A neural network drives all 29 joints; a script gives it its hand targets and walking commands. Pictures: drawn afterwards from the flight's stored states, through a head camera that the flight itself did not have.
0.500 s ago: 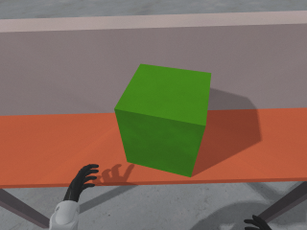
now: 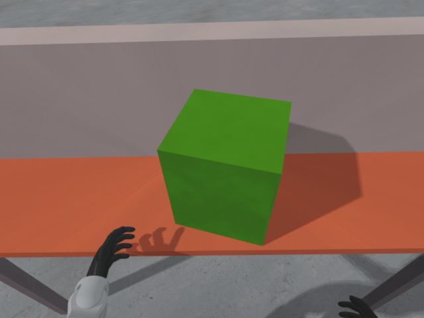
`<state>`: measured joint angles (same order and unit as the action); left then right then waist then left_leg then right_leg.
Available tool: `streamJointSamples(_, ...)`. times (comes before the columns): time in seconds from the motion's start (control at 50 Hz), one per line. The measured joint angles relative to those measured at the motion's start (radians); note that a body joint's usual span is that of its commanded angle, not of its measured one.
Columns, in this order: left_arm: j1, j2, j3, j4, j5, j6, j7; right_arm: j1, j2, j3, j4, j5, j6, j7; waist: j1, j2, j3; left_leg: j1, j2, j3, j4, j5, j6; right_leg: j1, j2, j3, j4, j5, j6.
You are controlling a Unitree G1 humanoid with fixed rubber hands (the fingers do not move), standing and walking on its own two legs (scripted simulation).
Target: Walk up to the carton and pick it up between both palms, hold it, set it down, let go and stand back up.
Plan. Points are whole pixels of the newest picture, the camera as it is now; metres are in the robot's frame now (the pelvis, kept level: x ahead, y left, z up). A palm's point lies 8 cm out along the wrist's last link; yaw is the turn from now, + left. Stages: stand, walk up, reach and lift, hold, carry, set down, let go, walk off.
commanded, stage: stand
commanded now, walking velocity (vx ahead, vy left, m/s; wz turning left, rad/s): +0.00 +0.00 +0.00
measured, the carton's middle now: (228, 167) +0.41 -0.01 +0.05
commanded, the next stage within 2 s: none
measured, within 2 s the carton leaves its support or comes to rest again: neither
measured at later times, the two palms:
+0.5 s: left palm (100, 270) +0.21 +0.24 -0.01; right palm out of the picture +0.11 -0.26 -0.09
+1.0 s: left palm (99, 272) +0.21 +0.24 -0.01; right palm out of the picture +0.13 -0.26 -0.09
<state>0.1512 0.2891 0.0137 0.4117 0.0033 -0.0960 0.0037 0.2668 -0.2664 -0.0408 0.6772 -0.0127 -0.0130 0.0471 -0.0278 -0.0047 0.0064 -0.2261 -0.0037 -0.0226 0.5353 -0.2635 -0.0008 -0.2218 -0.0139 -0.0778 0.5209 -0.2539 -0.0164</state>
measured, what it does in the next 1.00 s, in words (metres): stands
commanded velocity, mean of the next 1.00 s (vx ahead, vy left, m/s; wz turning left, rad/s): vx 0.00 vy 0.00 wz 0.00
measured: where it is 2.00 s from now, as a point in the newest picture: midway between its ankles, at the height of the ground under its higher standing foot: outside the picture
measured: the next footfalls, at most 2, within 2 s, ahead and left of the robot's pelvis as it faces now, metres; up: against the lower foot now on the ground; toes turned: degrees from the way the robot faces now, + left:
none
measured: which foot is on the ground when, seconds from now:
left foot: down 0.00-1.00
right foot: down 0.00-1.00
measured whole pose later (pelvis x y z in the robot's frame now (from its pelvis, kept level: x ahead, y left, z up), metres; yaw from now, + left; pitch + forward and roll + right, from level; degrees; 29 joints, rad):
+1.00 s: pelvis +0.00 -0.01 +0.00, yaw +3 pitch -2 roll +0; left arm 0.14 0.28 0.01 0.41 0.00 -0.09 0.00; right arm 0.27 -0.27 -0.03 0.66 -0.01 -0.02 0.04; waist -0.02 0.00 0.01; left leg -0.25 -0.02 -0.07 0.53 -0.25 -0.01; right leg -0.23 -0.03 -0.12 0.53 -0.27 -0.02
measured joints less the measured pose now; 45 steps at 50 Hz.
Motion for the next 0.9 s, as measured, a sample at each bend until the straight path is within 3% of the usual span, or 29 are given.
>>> streamJointSamples(0.9, -0.014, -0.01, -0.003, -0.001, -0.003, -0.002, 0.0, 0.009, 0.001, 0.014, -0.018, 0.003, -0.004, -0.004, 0.009, 0.001, 0.002, -0.021, -0.018, -0.042, -0.004, 0.012, -0.006, -0.01, -0.018, -0.034, 0.009, -0.012, -0.001)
